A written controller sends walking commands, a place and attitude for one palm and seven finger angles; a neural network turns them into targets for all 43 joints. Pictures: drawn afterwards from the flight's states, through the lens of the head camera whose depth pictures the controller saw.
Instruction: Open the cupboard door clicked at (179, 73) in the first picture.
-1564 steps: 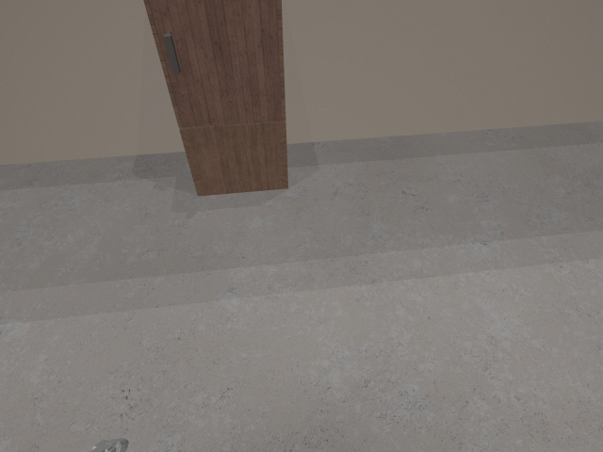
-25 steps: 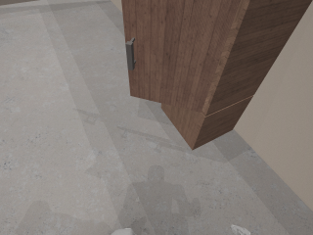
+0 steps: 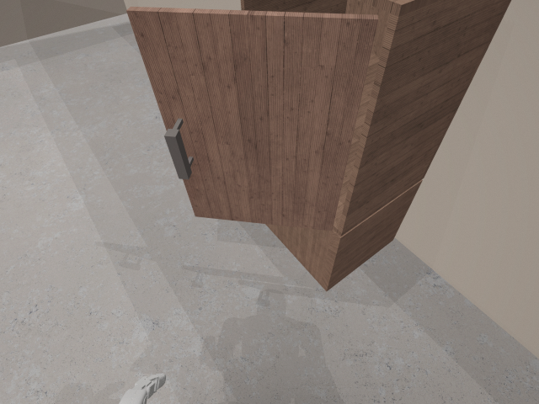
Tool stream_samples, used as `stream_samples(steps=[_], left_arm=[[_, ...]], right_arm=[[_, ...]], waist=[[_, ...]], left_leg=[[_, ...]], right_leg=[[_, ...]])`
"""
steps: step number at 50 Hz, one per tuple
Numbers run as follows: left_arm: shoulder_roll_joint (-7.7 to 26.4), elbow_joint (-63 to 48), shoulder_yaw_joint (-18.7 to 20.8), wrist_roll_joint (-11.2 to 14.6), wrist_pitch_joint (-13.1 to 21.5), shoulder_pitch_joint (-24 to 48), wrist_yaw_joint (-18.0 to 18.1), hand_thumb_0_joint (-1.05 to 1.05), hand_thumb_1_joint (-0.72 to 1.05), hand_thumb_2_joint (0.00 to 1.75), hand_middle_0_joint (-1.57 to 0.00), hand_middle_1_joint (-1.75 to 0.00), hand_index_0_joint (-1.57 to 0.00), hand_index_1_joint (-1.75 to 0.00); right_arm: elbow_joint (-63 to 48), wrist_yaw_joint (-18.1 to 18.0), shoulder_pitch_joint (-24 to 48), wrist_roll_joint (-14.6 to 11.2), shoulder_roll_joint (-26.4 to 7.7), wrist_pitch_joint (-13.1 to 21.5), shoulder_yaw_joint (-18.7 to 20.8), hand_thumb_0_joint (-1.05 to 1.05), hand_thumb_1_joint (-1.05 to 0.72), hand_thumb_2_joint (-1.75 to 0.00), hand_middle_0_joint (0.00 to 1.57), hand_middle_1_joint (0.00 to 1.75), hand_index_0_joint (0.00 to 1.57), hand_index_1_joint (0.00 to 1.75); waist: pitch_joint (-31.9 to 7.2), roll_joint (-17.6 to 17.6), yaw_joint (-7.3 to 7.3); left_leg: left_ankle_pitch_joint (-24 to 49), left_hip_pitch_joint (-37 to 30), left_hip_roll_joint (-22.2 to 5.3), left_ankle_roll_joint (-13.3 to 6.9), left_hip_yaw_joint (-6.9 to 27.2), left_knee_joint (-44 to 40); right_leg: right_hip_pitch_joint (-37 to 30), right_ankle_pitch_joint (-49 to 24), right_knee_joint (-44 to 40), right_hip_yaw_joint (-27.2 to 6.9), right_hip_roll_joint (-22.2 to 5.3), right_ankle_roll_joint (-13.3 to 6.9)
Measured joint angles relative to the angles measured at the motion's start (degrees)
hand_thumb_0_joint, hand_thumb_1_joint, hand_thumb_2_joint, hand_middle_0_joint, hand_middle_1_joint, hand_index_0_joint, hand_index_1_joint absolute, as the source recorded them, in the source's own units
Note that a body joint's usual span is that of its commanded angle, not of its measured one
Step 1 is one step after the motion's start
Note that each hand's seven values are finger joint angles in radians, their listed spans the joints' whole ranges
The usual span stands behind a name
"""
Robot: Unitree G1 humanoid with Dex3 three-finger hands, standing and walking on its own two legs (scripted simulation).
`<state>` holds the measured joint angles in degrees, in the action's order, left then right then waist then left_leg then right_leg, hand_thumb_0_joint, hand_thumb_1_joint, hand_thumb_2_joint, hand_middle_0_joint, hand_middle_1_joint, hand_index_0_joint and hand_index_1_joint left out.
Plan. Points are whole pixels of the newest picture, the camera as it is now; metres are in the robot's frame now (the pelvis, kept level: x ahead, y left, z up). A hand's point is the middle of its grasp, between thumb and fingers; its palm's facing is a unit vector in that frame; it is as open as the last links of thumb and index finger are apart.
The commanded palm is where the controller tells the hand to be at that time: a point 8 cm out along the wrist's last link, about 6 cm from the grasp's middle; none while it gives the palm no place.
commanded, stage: come to a stop and stand still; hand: left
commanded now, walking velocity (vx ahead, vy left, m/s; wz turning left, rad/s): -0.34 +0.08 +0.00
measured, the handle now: (182, 149) +0.64 +0.22 -0.03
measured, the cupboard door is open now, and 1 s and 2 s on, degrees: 45 45 45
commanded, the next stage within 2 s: look again from close up in 0.98 s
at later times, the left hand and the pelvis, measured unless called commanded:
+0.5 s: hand out of the picture +0.08 +0.23 -0.17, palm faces +0.04 -0.97 -0.23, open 7.4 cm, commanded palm none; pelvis +0.04 +0.03 +0.01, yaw -2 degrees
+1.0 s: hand out of the picture +0.05 +0.18 -0.17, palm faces -0.03 -0.98 -0.19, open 7.3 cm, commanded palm none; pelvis +0.02 +0.00 +0.01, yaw -2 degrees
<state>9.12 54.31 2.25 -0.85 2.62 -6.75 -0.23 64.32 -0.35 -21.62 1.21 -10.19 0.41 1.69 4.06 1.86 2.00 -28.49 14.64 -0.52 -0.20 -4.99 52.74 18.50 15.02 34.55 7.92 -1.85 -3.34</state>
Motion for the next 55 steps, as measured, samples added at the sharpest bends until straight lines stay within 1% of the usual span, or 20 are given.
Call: stream_samples(steps=[1,3,6,9,11,12,14,16,19,21,25,27,28,30,32,34,38,41,48,55], left_arm=[[-0.2,0.2,-0.1,0.1,0.0,-0.8,0.3,0.00,0.91,0.89,-0.20,-0.30,-0.20,-0.30],[-0.4,1.1,-0.1,0.3,-0.2,-2.4,0.9,0.00,0.91,0.89,-0.20,-0.30,-0.20,-0.30],[0.3,2.6,0.6,0.4,-0.9,-4.2,1.8,0.00,0.93,0.89,-0.20,-0.30,-0.20,-0.30],[1.2,4.2,0.6,0.2,-1.9,-5.5,1.8,0.00,0.94,0.89,-0.20,-0.30,-0.20,-0.30],[1.4,5.0,0.5,0.3,-2.9,-6.6,1.7,0.00,0.93,0.89,-0.20,-0.30,-0.20,-0.30],[1.4,5.1,0.5,0.3,-3.4,-7.2,1.7,0.00,0.93,0.89,-0.20,-0.30,-0.20,-0.30],[2.3,5.3,0.6,0.7,-4.7,-7.3,1.9,0.00,0.92,0.89,-0.20,-0.30,-0.20,-0.30],[3.0,5.0,1.0,0.7,-5.6,-7.1,2.1,0.00,0.92,0.89,-0.20,-0.30,-0.20,-0.30],[3.3,4.5,1.3,0.6,-6.2,-6.4,1.8,0.01,0.92,0.89,-0.20,-0.30,-0.20,-0.30],[3.2,3.8,1.4,0.6,-6.4,-6.2,1.6,0.01,0.91,0.89,-0.20,-0.30,-0.20,-0.30],[2.9,2.8,1.2,0.4,-6.3,-6.5,1.1,0.01,0.91,0.89,-0.20,-0.30,-0.20,-0.30],[2.8,2.3,1.0,0.3,-5.8,-7.3,0.9,0.01,0.91,0.89,-0.20,-0.30,-0.20,-0.30],[3.2,1.8,0.9,0.1,-5.4,-8.1,0.8,0.01,0.91,0.89,-0.20,-0.30,-0.20,-0.30],[2.1,1.6,0.1,-0.7,-4.6,-8.7,2.1,0.01,0.91,0.89,-0.20,-0.30,-0.20,-0.30],[0.7,1.1,-1.1,-1.0,-3.9,-10.0,2.4,0.01,0.91,0.89,-0.20,-0.30,-0.20,-0.30],[-0.2,0.4,-1.5,-0.9,-3.3,-11.2,2.6,0.01,0.91,0.89,-0.20,-0.30,-0.20,-0.30],[0.0,-0.3,-1.9,-0.5,-3.3,-11.7,2.9,0.01,0.90,0.89,-0.20,-0.30,-0.20,-0.30],[0.2,-0.2,-1.8,-0.2,-3.8,-10.7,3.0,0.01,0.91,0.89,-0.20,-0.30,-0.20,-0.30],[1.0,0.6,-2.5,-0.1,-2.7,-11.2,2.2,0.01,0.92,0.89,-0.20,-0.30,-0.20,-0.30],[1.6,3.4,-3.0,0.1,-2.7,-12.7,2.1,0.01,0.91,0.89,-0.20,-0.30,-0.20,-0.30]], right_arm=[[-0.1,0.0,0.7,0.0,0.1,-0.3,0.1,0.01,-0.92,-0.90,0.19,0.30,0.20,0.30],[-0.8,-0.1,2.5,-0.2,0.4,-0.7,0.1,0.01,-0.92,-0.90,0.19,0.30,0.20,0.30],[-2.5,-0.3,4.9,-0.7,1.2,-0.9,-0.1,0.01,-0.92,-0.90,0.19,0.30,0.20,0.30],[-4.0,-0.5,7.4,-0.8,1.5,-1.0,0.0,0.01,-0.92,-0.90,0.19,0.30,0.20,0.30],[-4.8,-0.7,8.3,-0.7,0.9,-1.1,0.3,0.01,-0.92,-0.90,0.19,0.30,0.20,0.30],[-5.3,-0.7,8.3,-0.5,0.3,-1.0,0.4,0.01,-0.92,-0.90,0.19,0.30,0.20,0.30],[-5.6,-1.1,9.5,-0.1,0.8,-1.2,0.5,0.01,-0.92,-0.90,0.19,0.30,0.20,0.30],[-6.4,-1.4,10.9,0.3,1.3,-1.3,0.1,0.01,-0.92,-0.90,0.19,0.30,0.20,0.30],[-7.8,-1.9,12.8,0.6,1.4,-1.3,-0.2,0.00,-0.92,-0.90,0.20,0.30,0.20,0.30],[-8.3,-2.0,14.0,0.7,1.1,-1.4,-0.3,0.00,-0.92,-0.90,0.20,0.30,0.21,0.30],[-8.9,-1.9,15.1,0.6,0.2,-1.5,0.1,0.00,-0.91,-0.90,0.20,0.30,0.21,0.30],[-8.9,-1.7,14.8,0.4,-0.3,-1.7,0.4,0.00,-0.91,-0.90,0.20,0.30,0.21,0.30],[-9.1,-1.5,14.3,0.1,-0.3,-2.0,0.6,0.00,-0.91,-0.90,0.20,0.30,0.21,0.30],[-9.3,-1.0,14.0,-0.2,-1.5,-2.3,1.1,0.00,-0.91,-0.90,0.20,0.30,0.21,0.30],[-10.5,-0.3,12.5,-0.2,-2.6,-2.6,1.7,0.00,-0.91,-0.90,0.20,0.30,0.21,0.30],[-11.0,-0.1,10.5,-0.3,-2.9,-2.7,1.8,0.01,-0.91,-0.90,0.20,0.30,0.20,0.30],[-10.7,-0.2,7.3,-0.3,-1.3,-1.9,0.9,0.01,-0.91,-0.90,0.19,0.30,0.20,0.30],[-9.7,-0.1,5.8,0.2,0.2,-1.6,-0.4,0.01,-0.91,-0.90,0.19,0.30,0.20,0.30],[-7.5,-0.3,4.7,0.2,0.8,-1.3,-1.3,0.01,-0.93,-0.90,0.20,0.30,0.20,0.30],[-5.0,-0.3,3.9,-0.1,1.3,-0.3,-2.1,0.01,-0.92,-0.90,0.20,0.30,0.20,0.30]], waist=[[0.1,0.1,-0.08],[0.1,-0.4,-0.36],[-0.1,-2.0,-1.22],[-0.2,-2.8,-2.10],[-0.6,-2.4,-2.41],[-1.2,-1.6,-2.51],[-1.3,-2.8,-2.74],[-1.0,-3.9,-3.16],[-0.2,-3.3,-3.22],[0.1,-2.7,-3.29],[-0.3,-1.4,-3.08],[-1.0,-1.0,-3.03],[-1.8,-1.9,-3.12],[-1.2,-0.3,-3.49],[-1.3,1.7,-2.49],[-2.2,2.2,-1.75],[-3.7,0.0,-0.86],[-4.2,-1.7,-1.41],[-4.4,-2.2,-1.50],[-4.6,-3.2,-1.33]], left_leg=[[1.0,2.6,-0.4,0.5,0.7,3.0],[3.2,6.5,-1.6,1.4,1.4,3.3],[6.0,8.7,-2.5,2.7,2.3,-4.4],[11.0,7.6,-2.4,3.4,2.6,-13.4],[17.7,5.3,-2.5,3.0,2.3,-19.9],[19.3,4.4,-3.0,1.8,2.6,-21.5],[15.9,5.1,-2.0,0.1,2.1,-19.2],[15.0,5.2,-1.7,-0.6,1.7,-18.9],[16.3,5.5,-2.1,-0.6,2.0,-20.0],[17.2,5.7,-2.4,-0.5,2.0,-21.1],[18.7,6.3,-3.2,0.1,1.9,-22.5],[18.8,6.9,-3.4,0.8,1.9,-22.0],[18.2,7.7,-2.9,1.0,1.3,-20.9],[12.9,9.4,-3.7,1.3,2.4,-15.4],[9.5,10.2,-3.2,0.8,3.6,-10.0],[8.4,9.4,-2.1,0.1,2.9,-7.9],[11.6,4.6,-0.4,-1.4,1.5,-14.7],[11.8,4.3,-0.1,-2.7,1.1,-15.8],[15.2,3.6,-0.2,-2.3,0.7,-21.2],[15.7,2.1,-0.1,-2.2,0.2,-23.4]], right_leg=[[-1.1,-0.4,-1.7,0.1,0.2,0.3],[-3.1,-1.7,-5.3,-0.1,0.5,0.7],[-5.0,-2.7,-8.6,-0.9,0.2,0.9],[-5.8,-1.6,-7.9,-1.7,-0.2,1.9],[-5.6,0.5,-5.1,-2.0,-0.4,2.9],[-5.0,1.9,-3.1,-1.7,0.0,3.4],[-2.8,9.3,3.4,-3.2,-0.5,3.8],[0.1,15.0,11.7,-5.1,0.3,3.6],[3.1,17.0,20.4,-6.2,2.0,3.6],[3.6,16.7,21.7,-6.5,2.4,3.8],[0.5,14.9,13.8,-5.9,2.2,3.6],[-3.4,9.7,4.2,-5.7,1.8,3.2],[-5.3,6.7,-1.8,-7.0,1.1,2.5],[-5.0,3.9,-1.6,-7.3,2.4,2.3],[-5.7,4.7,-1.3,-6.4,3.5,2.3],[-6.4,5.2,-1.4,-5.7,3.8,2.2],[-6.3,6.9,1.1,-4.7,3.5,2.2],[-6.5,5.9,0.0,-5.1,3.3,2.2],[-6.8,2.6,-5.0,-5.6,3.6,1.8],[-8.0,1.9,-7.2,-6.1,3.6,1.9]])
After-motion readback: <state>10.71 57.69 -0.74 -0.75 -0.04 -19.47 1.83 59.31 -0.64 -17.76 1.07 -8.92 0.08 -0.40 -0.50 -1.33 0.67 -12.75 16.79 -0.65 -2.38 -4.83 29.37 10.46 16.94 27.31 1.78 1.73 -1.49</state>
